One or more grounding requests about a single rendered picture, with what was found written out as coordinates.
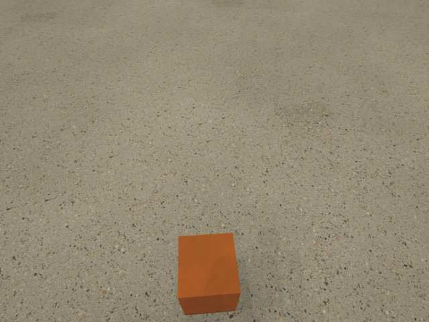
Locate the carton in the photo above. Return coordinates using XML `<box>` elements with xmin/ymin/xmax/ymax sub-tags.
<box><xmin>178</xmin><ymin>233</ymin><xmax>241</xmax><ymax>315</ymax></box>

